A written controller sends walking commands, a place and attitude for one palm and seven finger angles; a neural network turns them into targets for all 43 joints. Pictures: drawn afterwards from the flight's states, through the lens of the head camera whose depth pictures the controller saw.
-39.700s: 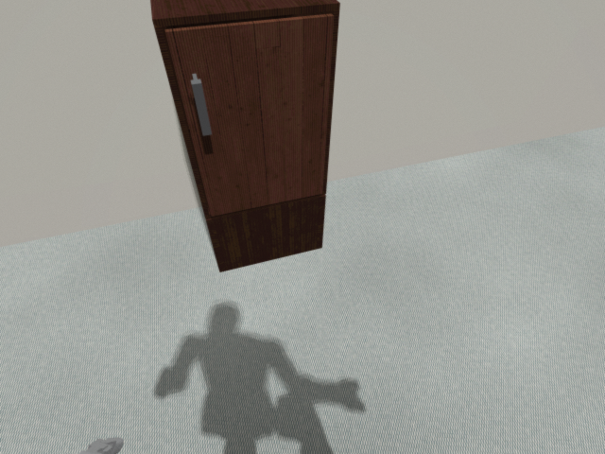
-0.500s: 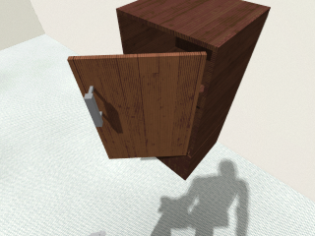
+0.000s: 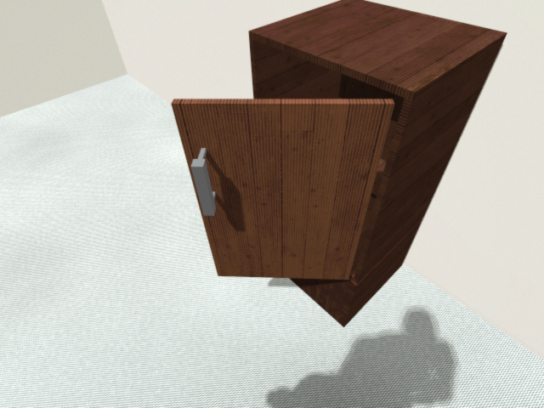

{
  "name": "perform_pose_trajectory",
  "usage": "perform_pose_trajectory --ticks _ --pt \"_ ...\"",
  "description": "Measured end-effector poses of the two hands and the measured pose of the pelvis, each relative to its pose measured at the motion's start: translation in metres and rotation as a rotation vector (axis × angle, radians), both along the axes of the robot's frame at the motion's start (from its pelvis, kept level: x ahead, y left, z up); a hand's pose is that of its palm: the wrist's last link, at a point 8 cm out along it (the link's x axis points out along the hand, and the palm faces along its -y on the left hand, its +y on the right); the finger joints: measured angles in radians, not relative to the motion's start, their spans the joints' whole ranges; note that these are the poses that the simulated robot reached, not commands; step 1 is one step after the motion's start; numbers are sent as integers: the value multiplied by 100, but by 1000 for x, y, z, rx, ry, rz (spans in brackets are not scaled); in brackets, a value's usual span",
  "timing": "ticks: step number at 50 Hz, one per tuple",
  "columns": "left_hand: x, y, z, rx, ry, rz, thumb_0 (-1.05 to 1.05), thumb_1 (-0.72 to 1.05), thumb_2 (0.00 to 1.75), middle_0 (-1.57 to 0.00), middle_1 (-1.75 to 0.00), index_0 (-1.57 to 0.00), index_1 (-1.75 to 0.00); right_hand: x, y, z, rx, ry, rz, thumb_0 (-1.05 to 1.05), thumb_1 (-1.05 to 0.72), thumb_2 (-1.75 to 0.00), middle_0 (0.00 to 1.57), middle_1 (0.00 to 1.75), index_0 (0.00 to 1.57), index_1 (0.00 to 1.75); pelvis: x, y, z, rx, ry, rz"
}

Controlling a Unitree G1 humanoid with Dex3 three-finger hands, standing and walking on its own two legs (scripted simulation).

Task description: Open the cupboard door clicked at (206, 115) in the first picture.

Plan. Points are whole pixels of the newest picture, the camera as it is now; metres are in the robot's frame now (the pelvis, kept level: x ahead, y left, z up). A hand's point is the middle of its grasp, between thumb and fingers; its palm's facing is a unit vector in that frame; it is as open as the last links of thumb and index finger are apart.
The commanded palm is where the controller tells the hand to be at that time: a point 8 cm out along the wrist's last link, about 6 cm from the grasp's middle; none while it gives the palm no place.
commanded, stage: come to a stop and stand still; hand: left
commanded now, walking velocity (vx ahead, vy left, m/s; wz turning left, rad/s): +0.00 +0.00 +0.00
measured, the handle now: (206, 182) +0.55 +0.19 +0.01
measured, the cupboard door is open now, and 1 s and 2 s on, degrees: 44 44 44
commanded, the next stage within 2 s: look again from close up in 1.16 s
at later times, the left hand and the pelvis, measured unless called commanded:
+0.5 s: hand out of the picture +0.04 +0.14 -0.16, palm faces +0.00 -0.98 -0.21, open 7.3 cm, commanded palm none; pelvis +0.03 -0.03 +0.01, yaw +0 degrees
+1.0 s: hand out of the picture +0.07 +0.13 -0.16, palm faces +0.02 -0.97 -0.22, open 7.3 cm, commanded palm none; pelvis +0.05 -0.05 +0.01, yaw +1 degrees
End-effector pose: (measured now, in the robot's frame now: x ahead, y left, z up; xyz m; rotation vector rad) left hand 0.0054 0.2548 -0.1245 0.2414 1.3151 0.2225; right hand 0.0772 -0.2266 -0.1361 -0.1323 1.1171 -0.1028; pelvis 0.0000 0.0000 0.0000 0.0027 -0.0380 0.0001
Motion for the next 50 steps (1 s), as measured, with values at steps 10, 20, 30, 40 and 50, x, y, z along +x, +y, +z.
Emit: perform_pose_trajectory --ticks 10,20,30,40,50 --pt "-29 -27 5 -40 87 24 0 91 90 -20 -30 -20 -30 -24 -11 -6 4 120 7 0 -92 -90 20 30 20 30 4 -8 7 13 25 5" --pt "9 -62 -3 -103 64 -11 0 91 90 -20 -30 -20 -30 -52 -23 -3 -3 237 -35 1 -91 -90 20 30 20 30 20 -24 10 16 32 4" --pt "51 -63 -1 -75 4 -24 1 93 90 -20 -30 -20 -30 -48 -25 -4 11 275 -46 1 -91 -90 20 30 20 30 35 -37 12 13 26 9" --pt "64 -69 2 -65 0 -14 0 93 90 -20 -30 -20 -30 -30 -32 -6 12 274 -38 1 -92 -90 20 30 20 30 47 -44 12 15 27 11" --pt "56 -78 -2 -81 36 5 0 92 90 -20 -30 -20 -30 -15 -42 -2 -8 266 -33 1 -92 -90 20 30 20 30 55 -51 13 14 24 12"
